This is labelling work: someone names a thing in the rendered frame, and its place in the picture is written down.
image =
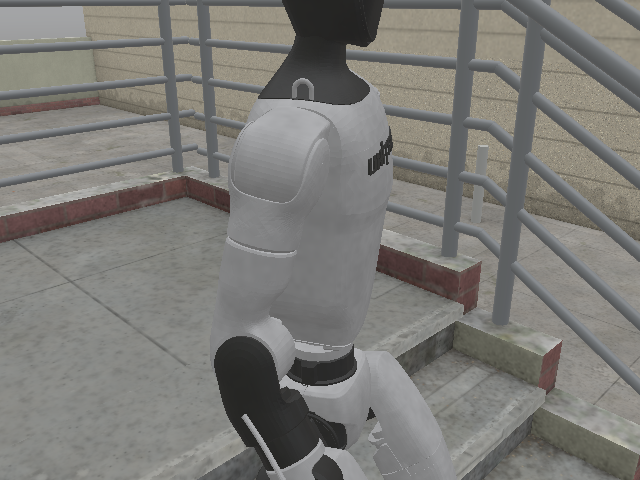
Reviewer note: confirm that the robot right forearm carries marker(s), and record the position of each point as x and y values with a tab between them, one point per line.
248	384

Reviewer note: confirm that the humanoid robot head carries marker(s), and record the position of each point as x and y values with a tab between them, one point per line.
323	29

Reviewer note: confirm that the robot right thigh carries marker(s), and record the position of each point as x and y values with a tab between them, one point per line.
346	462

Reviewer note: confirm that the right robot upper arm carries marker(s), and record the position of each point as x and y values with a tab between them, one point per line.
277	172

